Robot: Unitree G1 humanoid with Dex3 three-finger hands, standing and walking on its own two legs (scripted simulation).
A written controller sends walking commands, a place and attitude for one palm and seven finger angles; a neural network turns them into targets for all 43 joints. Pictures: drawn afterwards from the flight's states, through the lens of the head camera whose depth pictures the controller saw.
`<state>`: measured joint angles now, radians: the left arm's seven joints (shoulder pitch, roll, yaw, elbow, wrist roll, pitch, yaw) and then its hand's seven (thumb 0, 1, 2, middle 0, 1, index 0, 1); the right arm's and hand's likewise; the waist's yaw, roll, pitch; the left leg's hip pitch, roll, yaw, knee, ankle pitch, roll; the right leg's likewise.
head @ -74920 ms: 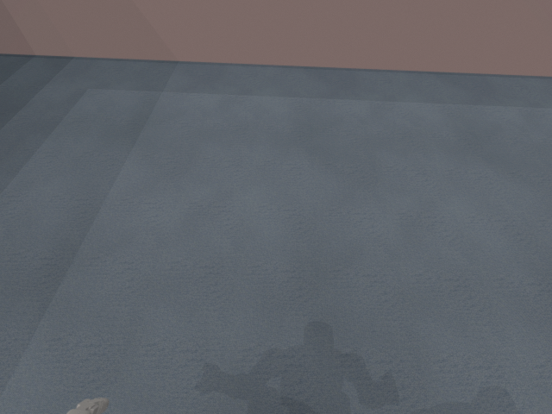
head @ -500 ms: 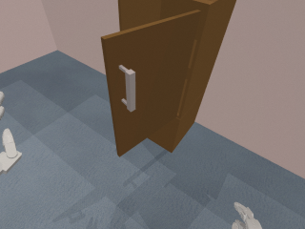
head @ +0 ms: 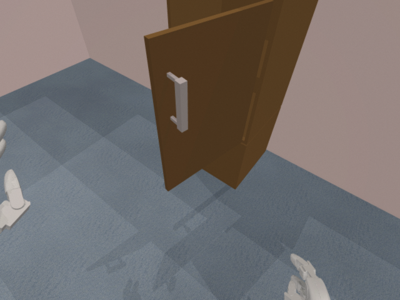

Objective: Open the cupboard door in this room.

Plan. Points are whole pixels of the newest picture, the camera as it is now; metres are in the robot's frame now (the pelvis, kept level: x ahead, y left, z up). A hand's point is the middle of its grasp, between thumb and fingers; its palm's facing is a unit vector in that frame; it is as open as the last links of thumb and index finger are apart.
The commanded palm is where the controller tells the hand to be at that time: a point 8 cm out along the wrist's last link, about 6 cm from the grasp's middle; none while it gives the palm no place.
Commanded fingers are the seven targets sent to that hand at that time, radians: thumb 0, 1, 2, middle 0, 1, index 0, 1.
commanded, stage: stop stepping back and stand still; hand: left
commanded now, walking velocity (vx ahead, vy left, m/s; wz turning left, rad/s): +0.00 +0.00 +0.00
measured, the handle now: (176, 103) +0.56 +0.09 +0.08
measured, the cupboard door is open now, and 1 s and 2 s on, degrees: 78 78 78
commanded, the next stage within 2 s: let the arm hang, fingers relaxed in 0.02 s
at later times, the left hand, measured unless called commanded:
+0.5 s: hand out of the picture -0.01 +0.18 -0.17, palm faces +0.06 -0.98 -0.19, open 7.0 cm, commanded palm none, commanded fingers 0.00 0.90 0.90 -0.20 -0.30 -0.20 -0.30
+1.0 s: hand out of the picture -0.03 +0.17 -0.16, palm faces +0.06 -0.98 -0.18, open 7.4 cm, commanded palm none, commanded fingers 0.00 0.90 0.90 -0.20 -0.30 -0.20 -0.30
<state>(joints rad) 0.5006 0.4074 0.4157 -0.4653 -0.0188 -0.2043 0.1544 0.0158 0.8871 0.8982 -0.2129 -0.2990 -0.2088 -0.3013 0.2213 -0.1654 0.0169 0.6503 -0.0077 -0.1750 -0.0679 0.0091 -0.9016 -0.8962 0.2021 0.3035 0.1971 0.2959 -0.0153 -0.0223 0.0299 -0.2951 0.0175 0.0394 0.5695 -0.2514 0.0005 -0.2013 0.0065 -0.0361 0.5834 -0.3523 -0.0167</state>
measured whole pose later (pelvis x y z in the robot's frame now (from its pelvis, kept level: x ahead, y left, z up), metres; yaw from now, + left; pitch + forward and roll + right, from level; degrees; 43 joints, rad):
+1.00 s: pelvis -0.02 +0.01 +0.01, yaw +2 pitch -2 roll +0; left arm 0.27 0.12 0.01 1.14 0.01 0.00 0.03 0.00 0.91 0.90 -0.20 -0.30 -0.20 -0.30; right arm 0.28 -0.11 -0.01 1.16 -0.02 0.02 -0.03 0.00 -0.91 -0.90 0.20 0.30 0.20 0.30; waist -0.01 0.02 0.05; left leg -0.24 -0.02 -0.01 0.44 -0.17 0.02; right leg -0.15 0.00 -0.06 0.45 -0.26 -0.02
